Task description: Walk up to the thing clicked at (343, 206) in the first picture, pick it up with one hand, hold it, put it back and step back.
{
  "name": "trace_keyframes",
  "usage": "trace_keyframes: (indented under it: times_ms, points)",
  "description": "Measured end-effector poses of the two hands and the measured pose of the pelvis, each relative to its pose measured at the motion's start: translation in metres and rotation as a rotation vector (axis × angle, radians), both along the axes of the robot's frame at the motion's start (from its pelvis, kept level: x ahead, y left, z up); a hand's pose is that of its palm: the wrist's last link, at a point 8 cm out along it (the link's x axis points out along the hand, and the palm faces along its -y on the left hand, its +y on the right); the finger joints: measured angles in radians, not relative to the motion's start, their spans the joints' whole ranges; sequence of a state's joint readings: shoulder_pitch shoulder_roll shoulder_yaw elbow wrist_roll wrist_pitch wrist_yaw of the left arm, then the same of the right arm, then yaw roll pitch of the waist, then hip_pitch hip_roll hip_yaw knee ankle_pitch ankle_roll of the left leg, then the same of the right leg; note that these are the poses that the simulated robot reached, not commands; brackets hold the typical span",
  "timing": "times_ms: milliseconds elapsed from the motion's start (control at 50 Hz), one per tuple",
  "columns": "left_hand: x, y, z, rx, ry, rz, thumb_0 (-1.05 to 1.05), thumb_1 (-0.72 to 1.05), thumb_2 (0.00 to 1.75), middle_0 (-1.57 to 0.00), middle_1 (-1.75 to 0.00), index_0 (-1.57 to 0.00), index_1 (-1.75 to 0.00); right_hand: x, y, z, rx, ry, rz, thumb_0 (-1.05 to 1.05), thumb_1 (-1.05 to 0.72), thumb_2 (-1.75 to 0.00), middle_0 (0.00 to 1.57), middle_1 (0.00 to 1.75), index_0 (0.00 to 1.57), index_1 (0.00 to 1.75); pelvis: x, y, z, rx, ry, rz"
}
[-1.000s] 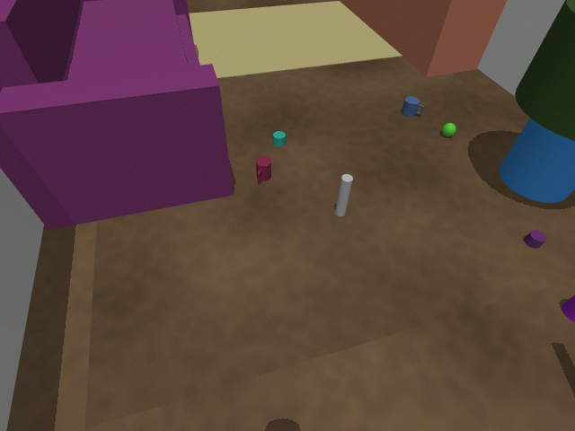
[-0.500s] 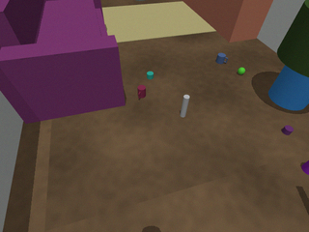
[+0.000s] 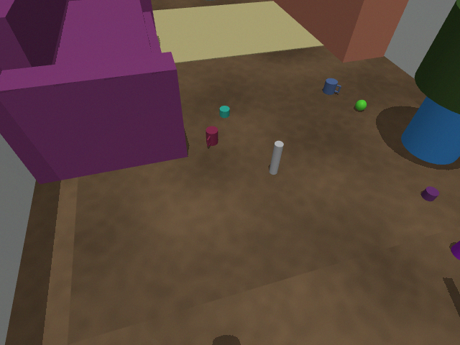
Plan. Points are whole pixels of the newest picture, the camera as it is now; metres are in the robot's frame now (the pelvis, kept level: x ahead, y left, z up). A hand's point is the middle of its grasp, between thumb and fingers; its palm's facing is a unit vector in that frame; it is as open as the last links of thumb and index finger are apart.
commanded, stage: stand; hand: left
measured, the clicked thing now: (276, 158) +1.16 -0.28 -0.67
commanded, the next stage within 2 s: walk up in 0.12 s
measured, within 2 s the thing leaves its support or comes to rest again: neither
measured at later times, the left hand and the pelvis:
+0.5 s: hand (127, 333) +0.18 +0.20 -0.15, palm faces -0.16 -0.89 -0.42, open 7.4 cm; pelvis +0.07 -0.09 -0.04, yaw -11 degrees
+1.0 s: hand (190, 221) +0.44 +0.10 -0.16, palm faces -0.41 -0.85 -0.34, open 7.4 cm; pelvis +0.27 -0.13 -0.02, yaw -21 degrees
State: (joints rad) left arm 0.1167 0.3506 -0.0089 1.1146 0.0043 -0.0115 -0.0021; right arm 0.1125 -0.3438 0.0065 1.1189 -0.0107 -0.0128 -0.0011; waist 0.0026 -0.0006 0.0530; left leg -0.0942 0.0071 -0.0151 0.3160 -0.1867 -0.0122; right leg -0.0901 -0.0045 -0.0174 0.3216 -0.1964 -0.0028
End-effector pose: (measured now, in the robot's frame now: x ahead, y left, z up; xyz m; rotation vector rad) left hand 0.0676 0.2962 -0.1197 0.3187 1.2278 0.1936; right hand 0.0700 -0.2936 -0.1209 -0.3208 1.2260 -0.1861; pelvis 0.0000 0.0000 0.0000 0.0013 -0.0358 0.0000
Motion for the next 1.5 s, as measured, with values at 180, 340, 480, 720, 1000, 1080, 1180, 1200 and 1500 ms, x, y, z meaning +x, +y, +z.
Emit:
trace_keyframes:
  times_ms: [180,340,480,720,1000,1080,1180,1200,1500]
  points:
    - [0.003,0.003,-0.001,-0.011,0.003,-0.023,0.01,0.91,0.90,-0.20,-0.30,-0.20,-0.30,0.003,-0.007,0.003,-0.004,-0.061,-0.016,0.00,-0.90,-0.90,0.21,0.30,0.20,0.30,0.003,-0.002,-0.004,0.009,0.004,-0.038]
    - [0.053,-0.007,0.010,0.016,0.014,-0.133,0.01,0.91,0.90,-0.20,-0.30,-0.20,-0.30,-0.027,-0.071,0.008,-0.077,-0.084,-0.120,0.00,-0.90,-0.90,0.21,0.30,0.21,0.30,0.027,-0.032,-0.011,0.030,-0.006,-0.136]
    - [0.112,-0.047,0.006,0.084,-0.071,-0.188,0.01,0.91,0.90,-0.20,-0.30,-0.20,-0.30,-0.019,-0.139,-0.019,-0.107,-0.034,-0.183,0.00,-0.90,-0.90,0.21,0.30,0.20,0.30,0.067,-0.082,-0.038,0.001,-0.029,-0.190]
    - [0.173,-0.104,-0.001,-0.015,-0.014,-0.239,0.01,0.90,0.90,-0.21,-0.30,-0.21,-0.30,0.080,-0.142,0.011,-0.048,-0.131,-0.167,0.00,-0.90,-0.90,0.20,0.30,0.20,0.30,0.150,-0.107,-0.017,-0.027,-0.015,-0.271]
    - [0.385,-0.153,-0.005,-0.025,-0.094,-0.460,0.01,0.91,0.90,-0.20,-0.30,-0.20,-0.30,0.098,-0.141,0.026,-0.104,-0.065,-0.367,0.00,-0.90,-0.90,0.21,0.30,0.20,0.30,0.266,-0.128,-0.015,0.015,-0.011,-0.371]
    - [0.442,-0.185,0.010,-0.020,-0.134,-0.515,0.01,0.91,0.90,-0.20,-0.30,-0.20,-0.30,0.099,-0.151,0.021,-0.078,-0.006,-0.402,0.00,-0.90,-0.90,0.21,0.30,0.21,0.30,0.293,-0.145,-0.013,0.016,-0.008,-0.389]
    - [0.505,-0.235,0.019,0.002,-0.199,-0.568,0.01,0.91,0.90,-0.20,-0.30,-0.20,-0.30,0.114,-0.181,-0.005,-0.045,0.034,-0.442,0.00,-0.90,-0.90,0.21,0.30,0.21,0.30,0.330,-0.181,-0.025,0.023,-0.009,-0.403]
    - [0.515,-0.244,0.018,0.008,-0.222,-0.568,0.01,0.91,0.90,-0.20,-0.30,-0.20,-0.30,0.120,-0.189,-0.012,-0.041,0.038,-0.444,0.00,-0.90,-0.90,0.21,0.30,0.21,0.30,0.337,-0.188,-0.030,0.010,-0.013,-0.404]
    - [0.544,-0.263,0.018,0.012,-0.138,-0.484,0.01,0.90,0.90,-0.21,-0.30,-0.21,-0.30,0.291,-0.255,0.002,-0.031,-0.105,-0.354,0.00,-0.90,-0.90,0.20,0.30,0.20,0.30,0.433,-0.232,-0.016,-0.018,-0.008,-0.440]
